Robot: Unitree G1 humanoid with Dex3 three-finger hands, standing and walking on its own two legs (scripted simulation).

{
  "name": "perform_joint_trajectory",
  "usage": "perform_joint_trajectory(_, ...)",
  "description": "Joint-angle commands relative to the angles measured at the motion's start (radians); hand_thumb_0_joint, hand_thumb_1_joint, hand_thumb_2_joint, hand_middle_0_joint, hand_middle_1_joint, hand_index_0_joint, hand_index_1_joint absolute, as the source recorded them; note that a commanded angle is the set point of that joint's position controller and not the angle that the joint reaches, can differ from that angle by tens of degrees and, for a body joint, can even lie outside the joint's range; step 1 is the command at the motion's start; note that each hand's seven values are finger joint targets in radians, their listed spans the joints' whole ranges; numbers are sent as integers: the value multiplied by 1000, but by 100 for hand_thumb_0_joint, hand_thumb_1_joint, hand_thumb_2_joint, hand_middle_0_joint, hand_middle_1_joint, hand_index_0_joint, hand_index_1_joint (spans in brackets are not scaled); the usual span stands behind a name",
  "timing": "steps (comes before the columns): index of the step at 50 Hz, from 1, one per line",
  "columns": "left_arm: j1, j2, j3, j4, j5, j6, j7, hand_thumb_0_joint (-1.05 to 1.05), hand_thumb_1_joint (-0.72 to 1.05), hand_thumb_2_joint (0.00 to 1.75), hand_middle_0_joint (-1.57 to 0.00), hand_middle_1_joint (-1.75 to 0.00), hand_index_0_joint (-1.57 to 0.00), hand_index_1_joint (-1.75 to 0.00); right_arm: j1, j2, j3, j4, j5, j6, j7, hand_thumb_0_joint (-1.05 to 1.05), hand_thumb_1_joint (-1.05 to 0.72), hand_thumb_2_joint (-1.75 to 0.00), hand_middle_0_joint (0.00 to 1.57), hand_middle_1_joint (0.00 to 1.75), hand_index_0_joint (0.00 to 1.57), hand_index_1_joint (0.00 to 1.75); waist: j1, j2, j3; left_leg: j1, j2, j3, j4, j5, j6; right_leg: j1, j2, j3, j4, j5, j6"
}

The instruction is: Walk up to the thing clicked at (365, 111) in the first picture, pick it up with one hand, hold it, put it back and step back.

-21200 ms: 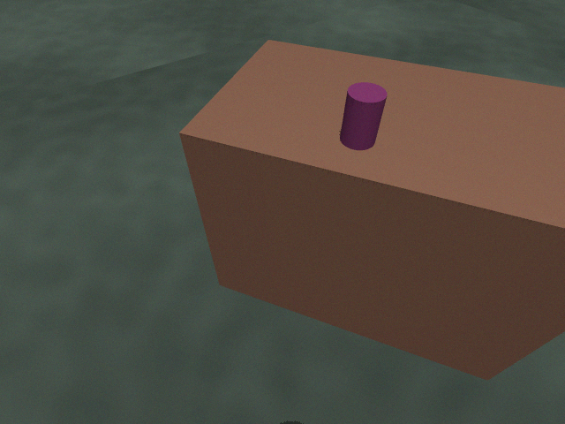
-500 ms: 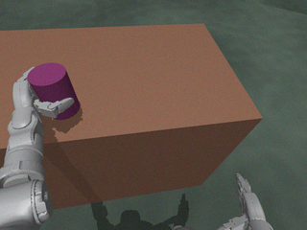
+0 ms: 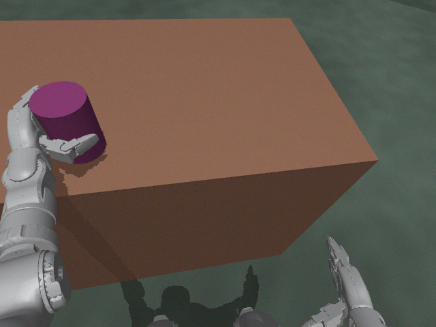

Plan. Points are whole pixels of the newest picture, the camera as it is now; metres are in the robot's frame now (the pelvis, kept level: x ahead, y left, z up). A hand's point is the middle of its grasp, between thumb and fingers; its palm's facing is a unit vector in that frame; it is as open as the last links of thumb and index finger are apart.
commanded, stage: lower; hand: left
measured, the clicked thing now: (72, 125) +0.47 +0.22 +0.09
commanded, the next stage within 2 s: loosen in 0.02 s
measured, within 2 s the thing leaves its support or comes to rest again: neither
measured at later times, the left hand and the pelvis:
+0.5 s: hand (65, 119) +0.48 +0.23 +0.10, palm faces +0.20 -0.98 +0.02, open 12.7 cm; pelvis +0.00 +0.00 -0.01, yaw +0 degrees
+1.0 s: hand (33, 96) +0.49 +0.26 +0.14, palm faces +0.26 -0.96 +0.02, open 17.4 cm; pelvis +0.00 +0.00 +0.00, yaw +0 degrees
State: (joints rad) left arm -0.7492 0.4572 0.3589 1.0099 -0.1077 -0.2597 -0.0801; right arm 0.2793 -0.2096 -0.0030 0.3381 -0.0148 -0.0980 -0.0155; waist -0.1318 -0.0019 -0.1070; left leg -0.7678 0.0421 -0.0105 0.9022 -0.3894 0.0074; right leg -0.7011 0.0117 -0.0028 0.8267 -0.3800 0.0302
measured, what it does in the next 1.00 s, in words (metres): stands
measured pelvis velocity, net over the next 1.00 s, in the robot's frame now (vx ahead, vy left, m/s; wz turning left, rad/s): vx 0.00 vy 0.00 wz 0.00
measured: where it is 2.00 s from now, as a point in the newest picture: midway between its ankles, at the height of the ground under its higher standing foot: outside the picture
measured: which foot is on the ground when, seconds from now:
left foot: down 0.00-1.00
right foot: down 0.00-1.00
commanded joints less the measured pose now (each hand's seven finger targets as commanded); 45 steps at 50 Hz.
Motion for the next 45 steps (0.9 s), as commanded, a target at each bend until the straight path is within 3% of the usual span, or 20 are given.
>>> perform_joint_trajectory(1, -547, 257, 39, -250, -25, -104, 9, 0, 3, 123, -122, -136, -123, -137, 16, -153, -86, -194, 6, -52, -19, 0, 52, -6, 5, 5, 5, 5, -26, 154, -473, 394, 4, -23, -79, 362, -3, 65, 15, -29, -66, 280, -47)
perform_joint_trajectory(6, -533, 266, 45, -233, -18, -101, -4, 0, 6, 127, -124, -140, -125, -141, 46, -134, -79, -187, 6, -39, -6, 0, 53, -6, 5, 5, 5, 5, -14, 177, -433, 341, -6, -10, -74, 306, 2, 51, 12, -27, -58, 259, -46)
perform_joint_trajectory(7, -535, 264, 48, -232, -18, -103, -5, 0, 9, 120, -130, -138, -132, -138, 40, -133, -76, -205, 4, -41, -2, 0, 52, -5, 5, 5, 5, 5, -19, 184, -434, 344, -2, -12, -71, 303, -1, 37, 13, -28, -53, 245, -48)
perform_joint_trajectory(8, -564, 281, 54, -269, -18, -110, -3, 0, 1, 112, -123, -130, -127, -130, 24, -136, -76, -214, 3, -42, 0, 0, 52, -5, 5, 5, 5, 5, -9, 199, -454, 350, 1, -17, -70, 314, -4, 34, 14, -30, -47, 243, -50)
perform_joint_trajectory(11, -579, 242, 39, -252, -26, -109, 1, 0, -19, 88, -109, -111, -113, -109, 0, -145, -88, -243, 5, -41, -3, 0, 51, -5, 5, 5, 5, 5, -15, 195, -459, 364, 9, -28, -79, 289, -12, 17, 19, -37, -42, 207, -55)
perform_joint_trajectory(14, -575, 271, 52, -249, -25, -111, 8, 0, -35, 64, -97, -95, -101, -93, -4, -169, -102, -287, 7, -38, -8, 0, 51, -5, 5, 5, 5, 5, -15, 152, -482, 347, 5, -27, -79, 262, -6, 54, 22, -35, -43, 207, -52)
perform_joint_trajectory(16, -579, 255, 44, -251, -26, -110, 7, 0, -43, 53, -91, -86, -94, -83, 29, -168, -102, -291, 5, -36, -11, 0, 51, -5, 5, 5, 5, 5, -26, 136, -494, 340, 3, -23, -75, 265, -2, 66, 19, -31, -39, 222, -50)
perform_joint_trajectory(19, -549, 263, 51, -236, -28, -111, 7, 0, -58, 43, -69, -66, -72, -65, 53, -158, -95, -289, 8, -30, -14, 0, 51, -5, 5, 5, 5, 5, -21, 106, -490, 310, -7, -12, -64, 264, 9, 98, 15, -25, -39, 250, -41)
perform_joint_trajectory(23, -504, 251, 43, -197, -16, -96, -6, 0, -61, 30, -56, -49, -57, -49, 98, -143, -85, -244, 9, -17, -6, 0, 51, -5, 5, 5, 5, 5, -21, 145, -454, 328, -4, -12, -53, 327, 5, 46, 14, -25, -33, 272, -44)
perform_joint_trajectory(26, -476, 231, 41, -157, -8, -78, -10, 0, -61, 27, -50, -43, -51, -43, 54, -143, -88, -244, 10, -11, 3, 0, 52, -5, 5, 5, 5, 5, -10, 152, -389, 279, -4, -12, -66, 277, 1, 20, 15, -26, -35, 225, -51)
perform_joint_trajectory(28, -491, 226, 43, -161, -10, -75, -10, 0, -61, 24, -47, -39, -48, -39, 17, -145, -82, -279, 9, -9, 5, 0, 52, -5, 5, 5, 5, 5, -4, 137, -397, 277, -1, -16, -69, 256, 0, 18, 17, -28, -34, 204, -52)
perform_joint_trajectory(30, -511, 246, 45, -176, -9, -77, -9, 0, -61, 22, -42, -35, -43, -35, 28, -166, -104, -292, 10, -9, 4, 0, 53, -5, 5, 5, 5, 5, -7, 157, -403, 294, 3, -19, -81, 231, -7, 12, 20, -34, -33, 176, -56)
perform_joint_trajectory(31, -519, 215, 25, -188, -10, -79, -11, 0, -61, 19, -39, -32, -40, -32, 19, -151, -89, -308, 11, -8, 4, 0, 53, -5, 5, 5, 5, 5, -12, 141, -417, 299, 2, -19, -80, 225, -5, 20, 20, -33, -35, 178, -55)
perform_joint_trajectory(32, -507, 235, 38, -167, -10, -80, -8, 0, -61, 18, -36, -29, -37, -29, 40, -164, -105, -301, 12, -4, 2, 0, 53, -5, 5, 5, 5, 5, -17, 114, -400, 276, -1, -17, -78, 207, 0, 26, 20, -32, -38, 177, -51)
perform_joint_trajectory(33, -509, 229, 37, -186, -13, -81, -11, 0, -61, 15, -33, -26, -34, -26, 55, -163, -98, -322, 9, -6, 2, 0, 53, -5, 5, 5, 5, 5, -26, 95, -445, 286, -2, -14, -68, 240, 4, 56, 18, -29, -36, 215, -47)
perform_joint_trajectory(34, -511, 246, 49, -187, -15, -80, -11, 0, -61, 11, -30, -23, -31, -22, 44, -162, -101, -318, 12, -6, 0, 0, 53, -5, 5, 5, 5, 5, -14, 101, -427, 276, -7, -10, -71, 224, 3, 58, 18, -26, -38, 206, -45)
perform_joint_trajectory(36, -497, 249, 50, -180, -15, -74, -11, 0, -61, 12, -18, -17, -19, -16, 100, -187, -125, -305, 10, -1, -5, 0, 54, -5, 5, 5, 5, 5, -35, 95, -444, 304, -2, -13, -64, 251, 6, 36, 20, -27, -35, 222, -45)
perform_joint_trajectory(41, -563, 337, 88, -269, -4, -72, -2, 0, -61, 5, -7, -7, -8, -6, 77, -183, -122, -359, 12, 6, -8, 0, 54, -5, 5, 5, 5, 5, -15, 126, -505, 330, -11, -6, -57, 312, 6, 96, 12, -16, -36, 283, -40)
perform_joint_trajectory(42, -589, 353, 90, -292, -8, -70, -4, 0, -61, 6, -6, -6, -7, -6, 81, -175, -114, -338, 14, 6, -8, 0, 54, -5, 5, 5, 5, 5, -6, 144, -478, 330, -12, -7, -69, 287, 3, 95, 13, -17, -41, 256, -43)
perform_joint_trajectory(45, -645, 443, 127, -354, -4, -58, -1, 0, -61, 6, -6, -6, -7, -6, 47, -188, -128, -351, 23, 7, -17, 0, 54, -5, 5, 5, 5, 5, 6, 190, -533, 364, -16, -3, -76, 314, 1, 140, 8, -10, -52, 280, -44)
